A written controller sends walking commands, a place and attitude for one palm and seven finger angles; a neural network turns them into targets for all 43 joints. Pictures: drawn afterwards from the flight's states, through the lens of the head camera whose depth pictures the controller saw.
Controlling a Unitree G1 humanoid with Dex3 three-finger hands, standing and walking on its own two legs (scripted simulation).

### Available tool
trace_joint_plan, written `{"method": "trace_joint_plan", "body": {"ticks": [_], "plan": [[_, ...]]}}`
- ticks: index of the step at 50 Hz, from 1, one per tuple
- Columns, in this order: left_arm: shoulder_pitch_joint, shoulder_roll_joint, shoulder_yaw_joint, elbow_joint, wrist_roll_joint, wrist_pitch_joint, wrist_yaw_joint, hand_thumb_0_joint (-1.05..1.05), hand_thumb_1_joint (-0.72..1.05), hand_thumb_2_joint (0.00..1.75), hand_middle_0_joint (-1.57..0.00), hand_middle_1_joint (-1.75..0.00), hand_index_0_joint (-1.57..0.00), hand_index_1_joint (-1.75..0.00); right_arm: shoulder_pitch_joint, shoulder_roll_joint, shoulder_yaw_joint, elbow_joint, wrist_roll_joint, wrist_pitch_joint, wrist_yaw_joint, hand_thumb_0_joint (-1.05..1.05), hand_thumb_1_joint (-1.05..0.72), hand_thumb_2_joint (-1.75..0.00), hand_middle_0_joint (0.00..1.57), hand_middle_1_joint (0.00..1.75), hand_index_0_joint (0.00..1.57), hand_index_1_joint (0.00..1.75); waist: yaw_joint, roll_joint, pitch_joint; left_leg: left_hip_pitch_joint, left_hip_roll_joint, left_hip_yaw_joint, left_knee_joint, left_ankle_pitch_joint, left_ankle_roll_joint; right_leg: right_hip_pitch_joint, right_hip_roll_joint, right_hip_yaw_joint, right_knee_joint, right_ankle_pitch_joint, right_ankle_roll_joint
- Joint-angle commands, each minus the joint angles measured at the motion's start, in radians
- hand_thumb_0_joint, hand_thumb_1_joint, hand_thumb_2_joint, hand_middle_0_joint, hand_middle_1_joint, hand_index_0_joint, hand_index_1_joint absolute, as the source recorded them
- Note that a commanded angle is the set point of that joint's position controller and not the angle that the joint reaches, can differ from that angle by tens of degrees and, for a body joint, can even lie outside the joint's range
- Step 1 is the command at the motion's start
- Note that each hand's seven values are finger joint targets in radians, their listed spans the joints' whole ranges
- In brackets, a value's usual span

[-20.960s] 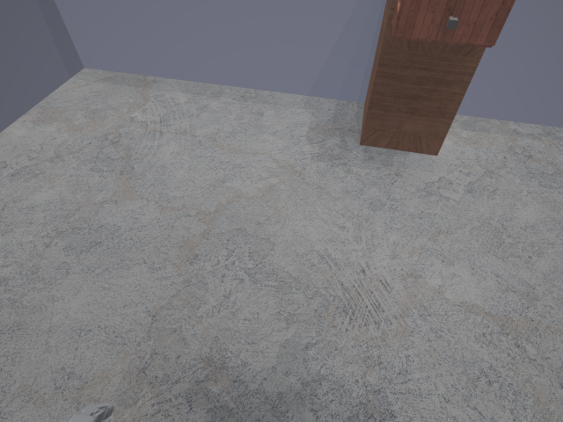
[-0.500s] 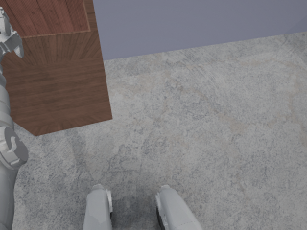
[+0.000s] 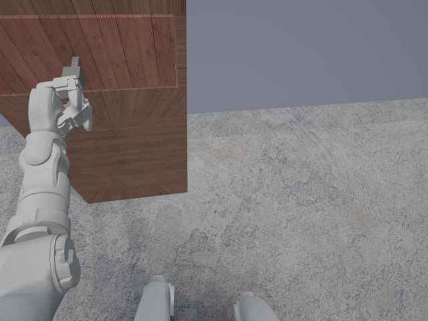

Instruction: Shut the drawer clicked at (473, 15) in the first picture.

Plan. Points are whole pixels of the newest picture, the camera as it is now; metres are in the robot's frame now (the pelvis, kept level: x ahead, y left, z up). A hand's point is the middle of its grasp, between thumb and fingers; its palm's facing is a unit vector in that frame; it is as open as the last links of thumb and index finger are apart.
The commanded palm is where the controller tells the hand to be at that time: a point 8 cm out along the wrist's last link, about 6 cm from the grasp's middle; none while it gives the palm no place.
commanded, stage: draw the hand back to the body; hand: left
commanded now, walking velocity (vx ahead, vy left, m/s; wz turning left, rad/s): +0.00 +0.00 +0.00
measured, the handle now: (75, 72) +0.57 +0.26 +0.08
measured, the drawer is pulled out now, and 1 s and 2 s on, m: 0.00 0.00 0.00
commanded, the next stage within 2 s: step back with the hand held close in 1.30 s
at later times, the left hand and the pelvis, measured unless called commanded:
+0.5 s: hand (39, 157) +0.33 +0.23 +0.16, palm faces +0.18 -0.97 -0.15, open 3.3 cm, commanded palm +0.28 +0.27 +0.17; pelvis +0.01 -0.01 +0.05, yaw +2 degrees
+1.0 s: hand out of the picture +0.23 +0.23 +0.23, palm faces +0.41 -0.84 -0.35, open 3.2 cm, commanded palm +0.17 +0.27 +0.25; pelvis +0.03 -0.02 +0.09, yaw +2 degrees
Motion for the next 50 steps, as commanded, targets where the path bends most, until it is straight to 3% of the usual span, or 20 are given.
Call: {"method": "trace_joint_plan", "body": {"ticks": [1,5,8,11,14,17,19,21,22,23,24,26,27,28,31,32,34,37,39,50], "plan": [[-0.218,0.196,0.013,-0.413,-0.048,-0.037,-0.008,0.00,0.90,0.90,-1.40,-1.60,-1.40,-1.60,0.128,-0.163,-0.069,-0.111,0.015,-0.008,-0.010,0.00,-0.90,-0.90,0.20,0.30,0.20,0.30,0.038,0.181,-0.560,0.736,-0.040,0.062,-0.138,0.522,0.047,0.096,0.049,-0.099,-0.158,0.530,-0.080],[-0.062,0.191,0.033,-0.510,-0.094,0.033,0.006,0.00,0.90,0.90,-1.40,-1.60,-1.40,-1.60,0.082,-0.158,-0.062,-0.150,0.036,-0.009,-0.016,0.00,-0.90,-0.90,0.20,0.30,0.20,0.30,0.047,0.053,-0.437,0.649,-0.049,0.085,-0.200,0.426,0.060,0.209,0.051,-0.098,-0.218,0.554,-0.066],[-0.008,0.161,0.009,-0.591,-0.108,0.045,0.011,0.00,0.90,0.90,-1.40,-1.60,-1.40,-1.60,0.042,-0.149,-0.051,-0.172,0.044,-0.022,-0.025,0.00,-0.90,-0.90,0.20,0.30,0.20,0.30,0.047,0.079,-0.361,0.644,-0.059,0.098,-0.239,0.370,0.064,0.243,0.049,-0.093,-0.251,0.538,-0.065],[0.050,0.129,-0.018,-0.624,-0.124,0.050,-0.003,0.00,0.90,0.90,-1.40,-1.60,-1.40,-1.60,0.014,-0.146,-0.046,-0.183,0.048,-0.036,-0.034,0.00,-0.90,-0.90,0.20,0.30,0.20,0.30,0.044,0.047,-0.294,0.636,-0.064,0.100,-0.277,0.298,0.068,0.264,0.048,-0.090,-0.291,0.486,-0.062],[0.140,0.111,-0.026,-0.685,-0.150,0.057,-0.030,0.00,0.90,0.90,-1.40,-1.60,-1.40,-1.60,-0.017,-0.142,-0.043,-0.196,0.052,-0.056,-0.042,0.00,-0.90,-0.90,0.20,0.30,0.20,0.30,0.064,0.071,-0.297,0.683,-0.068,0.101,-0.303,0.302,0.067,0.303,0.043,-0.089,-0.313,0.490,-0.065],[0.181,0.091,-0.051,-0.721,-0.171,0.085,-0.054,0.00,0.90,0.90,-1.40,-1.60,-1.40,-1.60,-0.053,-0.140,-0.033,-0.208,0.059,-0.076,-0.051,0.00,-0.90,-0.90,0.20,0.30,0.20,0.30,0.067,0.055,-0.226,0.672,-0.074,0.099,-0.331,0.247,0.071,0.319,0.039,-0.088,-0.346,0.447,-0.063],[0.222,0.107,-0.028,-0.750,-0.187,0.106,-0.061,0.00,0.90,0.90,-1.40,-1.60,-1.40,-1.60,-0.075,-0.140,-0.030,-0.215,0.061,-0.088,-0.057,0.00,-0.90,-0.90,0.20,0.30,0.20,0.30,0.081,0.023,-0.220,0.679,-0.075,0.093,-0.356,0.228,0.070,0.337,0.034,-0.089,-0.363,0.425,-0.060],[0.262,0.095,-0.037,-0.834,-0.195,0.117,-0.067,0.00,0.90,0.90,-1.40,-1.60,-1.40,-1.60,-0.105,-0.133,-0.025,-0.232,0.063,-0.105,-0.061,0.00,-0.90,-0.90,0.20,0.30,0.20,0.30,0.093,0.056,-0.226,0.712,-0.080,0.095,-0.373,0.235,0.070,0.360,0.031,-0.087,-0.375,0.428,-0.061],[0.295,0.187,-0.052,-0.924,-0.043,0.122,0.054,0.00,0.90,0.90,-1.40,-1.60,-1.40,-1.60,-0.162,-0.118,-0.026,-0.243,0.054,-0.101,-0.072,0.00,-0.90,-0.90,0.20,0.30,0.20,0.30,0.121,0.071,-0.231,0.792,-0.102,0.124,-0.408,0.246,0.071,0.346,0.014,-0.047,-0.452,0.412,-0.080],[0.359,0.112,-0.086,-0.966,-0.030,0.142,0.119,0.00,0.90,0.90,-1.40,-1.60,-1.40,-1.60,-0.176,-0.109,-0.021,-0.249,0.050,-0.103,-0.082,0.00,-0.90,-0.90,0.20,0.30,0.20,0.30,0.101,0.053,-0.181,0.808,-0.096,0.123,-0.439,0.229,0.069,0.344,0.013,-0.060,-0.478,0.394,-0.075],[0.424,0.077,-0.121,-0.979,-0.010,0.163,0.163,0.00,0.90,0.90,-1.40,-1.60,-1.40,-1.60,-0.181,-0.107,-0.017,-0.242,0.049,-0.104,-0.088,0.00,-0.90,-0.90,0.20,0.30,0.20,0.30,0.103,0.033,-0.146,0.808,-0.090,0.121,-0.460,0.209,0.071,0.370,0.010,-0.068,-0.490,0.374,-0.072],[0.469,0.088,-0.112,-1.026,0.014,0.188,0.224,0.00,0.90,0.90,-1.40,-1.60,-1.40,-1.60,-0.199,-0.109,-0.013,-0.233,0.047,-0.101,-0.100,0.00,-0.90,-0.90,0.20,0.30,0.20,0.30,0.103,0.008,-0.110,0.823,-0.087,0.124,-0.501,0.198,0.073,0.411,0.007,-0.073,-0.526,0.360,-0.067],[0.485,0.101,-0.102,-1.028,0.021,0.196,0.243,0.00,0.90,0.90,-1.40,-1.60,-1.40,-1.60,-0.203,-0.111,-0.012,-0.227,0.043,-0.102,-0.106,0.00,-0.90,-0.90,0.20,0.30,0.20,0.30,0.103,-0.037,-0.088,0.827,-0.089,0.124,-0.518,0.193,0.077,0.430,0.009,-0.072,-0.552,0.352,-0.064],[0.486,0.098,-0.101,-1.044,0.027,0.198,0.257,0.00,0.90,0.90,-1.40,-1.60,-1.40,-1.60,-0.219,-0.109,-0.009,-0.226,0.044,-0.101,-0.111,0.00,-0.90,-0.90,0.20,0.30,0.20,0.30,0.104,-0.024,-0.075,0.847,-0.088,0.130,-0.536,0.185,0.077,0.435,0.005,-0.067,-0.573,0.343,-0.061],[0.529,0.081,-0.104,-1.097,0.038,0.203,0.286,0.00,0.90,0.90,-1.40,-1.60,-1.40,-1.60,-0.240,-0.098,-0.001,-0.217,0.039,-0.109,-0.120,0.00,-0.90,-0.90,0.20,0.30,0.20,0.30,0.115,0.010,-0.050,0.902,-0.086,0.128,-0.583,0.205,0.074,0.497,-0.002,-0.072,-0.608,0.353,-0.065],[0.553,0.092,-0.095,-1.113,0.039,0.202,0.292,0.00,0.90,0.90,-1.40,-1.60,-1.40,-1.60,-0.240,-0.101,-0.003,-0.213,0.035,-0.112,-0.122,0.00,-0.90,-0.90,0.20,0.30,0.20,0.30,0.119,-0.024,-0.052,0.912,-0.086,0.128,-0.597,0.212,0.075,0.520,-0.001,-0.071,-0.628,0.357,-0.064],[0.597,0.061,-0.112,-1.172,0.043,0.202,0.297,0.00,0.90,0.90,-1.40,-1.60,-1.40,-1.60,-0.259,-0.091,0.003,-0.214,0.033,-0.122,-0.122,0.00,-0.90,-0.90,0.20,0.30,0.20,0.30,0.125,0.035,-0.032,0.953,-0.086,0.133,-0.623,0.240,0.072,0.546,-0.006,-0.074,-0.641,0.385,-0.065],[0.705,0.064,-0.093,-1.226,0.045,0.201,0.302,0.00,0.90,0.90,-1.40,-1.60,-1.40,-1.60,-0.266,-0.090,0.002,-0.204,0.023,-0.140,-0.120,0.00,-0.90,-0.90,0.20,0.30,0.20,0.30,0.140,0.003,-0.016,0.984,-0.085,0.133,-0.655,0.278,0.068,0.588,-0.002,-0.080,-0.674,0.422,-0.063],[0.759,0.044,-0.096,-1.285,0.044,0.202,0.301,0.00,0.90,0.90,-1.40,-1.60,-1.40,-1.60,-0.273,-0.082,0.006,-0.206,0.020,-0.147,-0.117,0.00,-0.90,-0.90,0.20,0.30,0.20,0.30,0.144,0.030,0.002,1.010,-0.084,0.139,-0.671,0.314,0.067,0.614,-0.007,-0.082,-0.680,0.462,-0.062],[1.062,0.048,-0.019,-1.545,0.042,0.189,0.297,0.00,0.90,0.90,-1.40,-1.60,-1.40,-1.60,-0.279,-0.066,-0.004,-0.200,0.000,-0.188,-0.103,0.00,-0.90,-0.90,0.20,0.30,0.20,0.30,0.169,0.001,0.040,1.069,-0.083,0.157,-0.704,0.412,0.065,0.685,-0.008,-0.090,-0.733,0.562,-0.051]]}}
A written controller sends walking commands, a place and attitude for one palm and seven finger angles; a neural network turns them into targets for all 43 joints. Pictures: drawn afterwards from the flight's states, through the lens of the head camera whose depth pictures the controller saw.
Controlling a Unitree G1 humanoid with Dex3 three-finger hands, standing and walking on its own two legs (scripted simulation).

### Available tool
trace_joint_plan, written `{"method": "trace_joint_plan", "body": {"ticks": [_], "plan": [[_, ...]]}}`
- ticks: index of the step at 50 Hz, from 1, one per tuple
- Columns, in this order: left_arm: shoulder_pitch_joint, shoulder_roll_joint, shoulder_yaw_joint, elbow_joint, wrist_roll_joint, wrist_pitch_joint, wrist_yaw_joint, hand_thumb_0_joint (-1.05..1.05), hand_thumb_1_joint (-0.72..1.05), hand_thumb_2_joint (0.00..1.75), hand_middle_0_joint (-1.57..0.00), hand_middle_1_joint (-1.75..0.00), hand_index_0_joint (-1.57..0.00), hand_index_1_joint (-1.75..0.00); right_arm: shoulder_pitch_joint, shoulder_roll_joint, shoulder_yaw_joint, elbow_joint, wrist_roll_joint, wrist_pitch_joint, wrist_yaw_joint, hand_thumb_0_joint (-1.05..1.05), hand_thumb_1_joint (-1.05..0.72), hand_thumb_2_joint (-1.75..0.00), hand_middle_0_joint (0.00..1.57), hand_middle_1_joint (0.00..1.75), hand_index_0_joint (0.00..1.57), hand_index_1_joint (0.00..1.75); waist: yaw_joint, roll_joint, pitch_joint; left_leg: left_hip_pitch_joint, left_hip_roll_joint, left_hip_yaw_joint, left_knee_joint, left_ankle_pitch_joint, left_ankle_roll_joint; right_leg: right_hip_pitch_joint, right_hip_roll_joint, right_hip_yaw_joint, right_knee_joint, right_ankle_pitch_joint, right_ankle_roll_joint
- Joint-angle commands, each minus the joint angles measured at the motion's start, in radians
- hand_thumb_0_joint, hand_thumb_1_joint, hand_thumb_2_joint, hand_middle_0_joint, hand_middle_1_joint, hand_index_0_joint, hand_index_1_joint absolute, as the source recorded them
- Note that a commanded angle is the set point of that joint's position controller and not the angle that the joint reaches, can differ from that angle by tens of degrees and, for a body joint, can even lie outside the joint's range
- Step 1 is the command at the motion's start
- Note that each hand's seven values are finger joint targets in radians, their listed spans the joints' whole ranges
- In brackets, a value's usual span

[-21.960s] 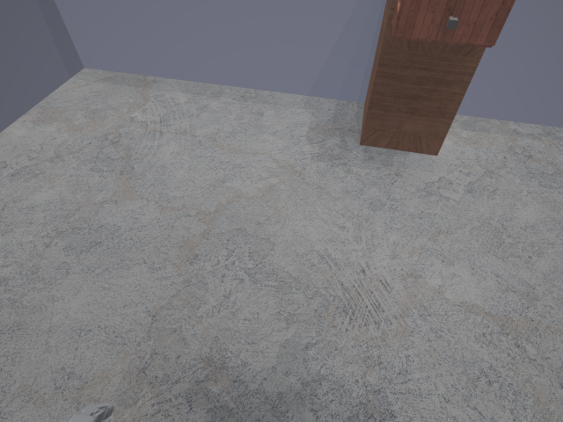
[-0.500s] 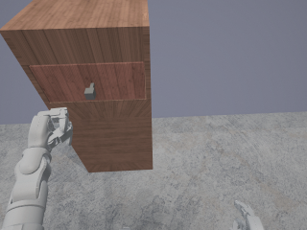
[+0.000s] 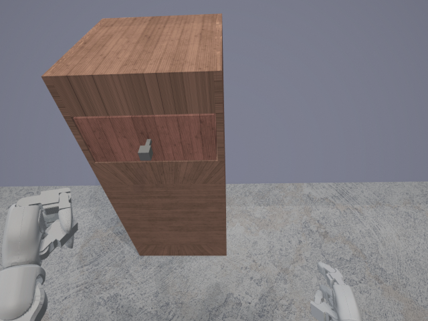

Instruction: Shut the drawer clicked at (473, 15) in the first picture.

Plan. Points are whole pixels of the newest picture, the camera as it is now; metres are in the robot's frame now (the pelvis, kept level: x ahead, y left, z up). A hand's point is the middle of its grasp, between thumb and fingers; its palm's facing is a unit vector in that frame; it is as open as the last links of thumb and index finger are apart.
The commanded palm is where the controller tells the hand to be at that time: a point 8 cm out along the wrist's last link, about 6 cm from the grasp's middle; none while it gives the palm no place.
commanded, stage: draw the hand back to the body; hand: left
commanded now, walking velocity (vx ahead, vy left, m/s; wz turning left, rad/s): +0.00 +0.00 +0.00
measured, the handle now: (146, 148) +0.55 +0.26 -0.01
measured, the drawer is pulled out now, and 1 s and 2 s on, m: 0.00 0.00 0.00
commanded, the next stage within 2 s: step back with the hand held close in 0.30 s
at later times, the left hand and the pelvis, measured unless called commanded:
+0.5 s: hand (61, 224) +0.20 +0.24 +0.17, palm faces +0.40 -0.81 -0.42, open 3.2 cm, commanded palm +0.13 +0.28 +0.18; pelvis +0.01 -0.01 +0.00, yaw +1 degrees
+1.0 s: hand (10, 280) +0.12 +0.26 +0.16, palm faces +0.32 -0.80 -0.51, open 3.2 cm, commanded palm +0.05 +0.31 +0.18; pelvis -0.07 +0.03 +0.00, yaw +0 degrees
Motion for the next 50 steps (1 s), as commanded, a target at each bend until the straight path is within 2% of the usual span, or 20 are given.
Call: {"method": "trace_joint_plan", "body": {"ticks": [1,7,9,12,15,21,22,23,25,29,32,34,37,39,42,43,46,47,48,50], "plan": [[-0.030,0.178,0.136,-0.318,-0.003,-0.068,0.016,0.00,0.90,0.90,-1.40,-1.60,-1.40,-1.60,-0.132,-0.087,-0.046,-0.167,-0.010,-0.071,-0.011,0.00,-0.90,-0.90,0.20,0.30,0.20,0.30,0.006,-0.035,-0.093,0.215,-0.053,0.100,-0.039,0.200,0.072,-0.135,0.055,-0.100,-0.094,0.345,-0.029],[0.095,0.181,0.170,-0.369,-0.001,-0.075,0.014,0.00,0.90,0.90,-1.40,-1.60,-1.40,-1.60,-0.130,-0.084,-0.052,-0.161,-0.010,-0.096,-0.013,0.00,-0.90,-0.90,0.20,0.30,0.20,0.30,0.015,-0.031,-0.051,0.223,-0.054,0.109,-0.035,0.205,0.070,-0.146,0.064,-0.098,-0.119,0.358,-0.026],[0.068,0.157,0.147,-0.346,-0.004,-0.071,0.014,0.00,0.90,0.90,-1.40,-1.60,-1.40,-1.60,-0.122,-0.085,-0.053,-0.157,-0.009,-0.090,-0.017,0.00,-0.90,-0.90,0.20,0.30,0.20,0.30,0.004,-0.071,-0.030,0.214,-0.050,0.107,-0.042,0.192,0.073,-0.151,0.059,-0.101,-0.112,0.344,-0.021],[0.049,0.169,0.158,-0.325,-0.003,-0.061,0.014,0.00,0.90,0.90,-1.40,-1.60,-1.40,-1.60,-0.125,-0.089,-0.056,-0.153,-0.009,-0.087,-0.022,0.00,-0.90,-0.90,0.20,0.30,0.20,0.30,0.009,-0.060,-0.016,0.221,-0.053,0.108,-0.046,0.182,0.074,-0.160,0.062,-0.095,-0.129,0.330,-0.018],[0.039,0.171,0.156,-0.348,-0.003,-0.066,0.018,0.00,0.90,0.90,-1.40,-1.60,-1.40,-1.60,-0.126,-0.084,-0.054,-0.158,-0.013,-0.085,-0.025,0.00,-0.90,-0.90,0.20,0.30,0.20,0.30,0.013,-0.069,-0.053,0.227,-0.053,0.105,-0.046,0.201,0.077,-0.131,0.054,-0.097,-0.108,0.350,-0.020],[0.054,0.179,0.162,-0.381,-0.002,-0.068,0.022,0.00,0.90,0.90,-1.40,-1.60,-1.40,-1.60,-0.132,-0.078,-0.052,-0.158,-0.014,-0.093,-0.022,0.00,-0.90,-0.90,0.20,0.30,0.20,0.30,0.020,-0.013,-0.057,0.231,-0.055,0.109,-0.041,0.233,0.071,-0.117,0.054,-0.095,-0.105,0.388,-0.024],[-0.158,0.371,0.337,-0.481,0.008,-0.131,0.035,0.00,0.90,0.90,-1.40,-1.60,-1.40,-1.60,-0.106,-0.099,-0.042,-0.196,-0.010,-0.062,-0.009,0.00,-0.90,-0.90,0.20,0.30,0.20,0.30,-0.032,0.033,0.048,0.184,-0.055,0.106,-0.015,0.197,0.076,-0.202,0.017,-0.061,-0.177,0.474,-0.016],[0.038,0.250,0.249,-0.359,0.007,-0.130,0.023,0.00,0.90,0.90,-1.40,-1.60,-1.40,-1.60,-0.115,-0.095,-0.057,-0.159,-0.014,-0.038,-0.002,0.00,-0.90,-0.90,0.20,0.30,0.20,0.30,-0.042,-0.061,0.034,0.154,-0.051,0.088,0.022,0.250,0.082,-0.202,0.005,-0.086,-0.152,0.502,-0.015],[0.153,0.196,0.197,-0.337,0.008,-0.128,0.003,0.00,0.90,0.90,-1.40,-1.60,-1.40,-1.60,-0.106,-0.105,-0.073,-0.176,-0.013,0.002,0.015,0.00,-0.90,-0.90,0.20,0.30,0.20,0.30,-0.043,-0.073,-0.013,0.159,-0.037,0.085,0.022,0.349,0.082,-0.178,0.005,-0.084,-0.133,0.544,-0.010],[0.235,0.212,0.220,-0.379,-0.001,-0.133,0.000,0.00,0.90,0.90,-1.40,-1.60,-1.40,-1.60,-0.101,-0.108,-0.091,-0.202,-0.004,0.053,0.025,0.00,-0.90,-0.90,0.20,0.30,0.20,0.30,-0.041,-0.042,-0.117,0.189,-0.023,0.093,0.010,0.501,0.078,-0.137,0.016,-0.096,-0.093,0.582,0.001],[0.247,0.259,0.258,-0.425,-0.008,-0.136,0.011,0.00,0.90,0.90,-1.40,-1.60,-1.40,-1.60,-0.113,-0.108,-0.096,-0.216,0.002,0.069,0.019,0.00,-0.90,-0.90,0.20,0.30,0.20,0.30,-0.034,-0.028,-0.152,0.209,-0.021,0.099,-0.001,0.526,0.074,-0.150,0.028,-0.100,-0.089,0.572,0.008],[0.266,0.252,0.254,-0.435,-0.010,-0.136,0.019,0.00,0.90,0.90,-1.40,-1.60,-1.40,-1.60,-0.101,-0.105,-0.096,-0.225,0.005,0.078,0.019,0.00,-0.90,-0.90,0.20,0.30,0.20,0.30,-0.037,-0.018,-0.178,0.195,-0.018,0.090,-0.007,0.545,0.074,-0.133,0.034,-0.105,-0.068,0.549,0.008],[0.276,0.281,0.281,-0.451,-0.015,-0.141,0.029,0.00,0.90,0.90,-1.40,-1.60,-1.40,-1.60,-0.106,-0.109,-0.103,-0.226,0.009,0.076,0.015,0.00,-0.90,-0.90,0.20,0.30,0.20,0.30,-0.033,-0.015,-0.177,0.183,-0.021,0.094,-0.019,0.490,0.068,-0.156,0.044,-0.104,-0.077,0.489,0.013],[0.271,0.255,0.251,-0.462,-0.013,-0.149,0.034,0.00,0.90,0.90,-1.40,-1.60,-1.40,-1.60,-0.093,-0.111,-0.104,-0.229,0.012,0.071,0.015,0.00,-0.90,-0.90,0.20,0.30,0.20,0.30,-0.045,0.001,-0.157,0.148,-0.018,0.086,-0.034,0.424,0.066,-0.167,0.045,-0.104,-0.071,0.415,0.012],[0.280,0.272,0.270,-0.448,-0.013,-0.163,0.044,0.00,0.90,0.90,-1.40,-1.60,-1.40,-1.60,-0.099,-0.116,-0.110,-0.220,0.014,0.054,0.011,0.00,-0.90,-0.90,0.20,0.30,0.20,0.30,-0.047,0.011,-0.121,0.108,-0.023,0.083,-0.069,0.232,0.060,-0.205,0.054,-0.096,-0.098,0.288,0.010],[0.283,0.244,0.242,-0.437,-0.013,-0.170,0.048,0.00,0.90,0.90,-1.40,-1.60,-1.40,-1.60,-0.088,-0.109,-0.102,-0.219,0.016,0.052,0.011,0.00,-0.90,-0.90,0.20,0.30,0.20,0.30,-0.057,-0.007,-0.099,0.072,-0.023,0.068,-0.078,0.174,0.062,-0.206,0.048,-0.095,-0.097,0.249,0.006],[0.271,0.246,0.246,-0.427,-0.012,-0.193,0.059,0.00,0.90,0.90,-1.40,-1.60,-1.40,-1.60,-0.086,-0.115,-0.105,-0.209,0.016,0.036,0.010,0.00,-0.90,-0.90,0.20,0.30,0.20,0.30,-0.061,-0.015,-0.063,0.016,-0.030,0.053,-0.092,-0.021,0.055,-0.244,0.050,-0.084,-0.121,0.105,-0.001],[0.266,0.275,0.276,-0.429,-0.009,-0.202,0.064,0.00,0.90,0.90,-1.40,-1.60,-1.40,-1.60,-0.093,-0.121,-0.109,-0.203,0.014,0.028,0.006,0.00,-0.90,-0.90,0.20,0.30,0.20,0.30,-0.060,-0.003,-0.051,0.010,-0.032,0.053,-0.094,-0.069,0.052,-0.266,0.056,-0.080,-0.138,0.052,-0.001],[0.263,0.237,0.238,-0.435,-0.008,-0.212,0.064,0.00,0.90,0.90,-1.40,-1.60,-1.40,-1.60,-0.076,-0.117,-0.103,-0.202,0.016,0.023,0.008,0.00,-0.90,-0.90,0.20,0.30,0.20,0.30,-0.066,0.003,-0.041,-0.018,-0.029,0.035,-0.092,-0.098,0.051,-0.263,0.052,-0.083,-0.121,0.016,-0.006],[0.254,0.244,0.242,-0.435,-0.003,-0.227,0.070,0.00,0.90,0.90,-1.40,-1.60,-1.40,-1.60,-0.072,-0.123,-0.104,-0.197,0.015,0.007,0.006,0.00,-0.90,-0.90,0.20,0.30,0.20,0.30,-0.066,0.015,-0.034,-0.034,-0.021,0.018,-0.093,-0.157,0.051,-0.290,0.064,-0.080,-0.108,-0.049,-0.007]]}}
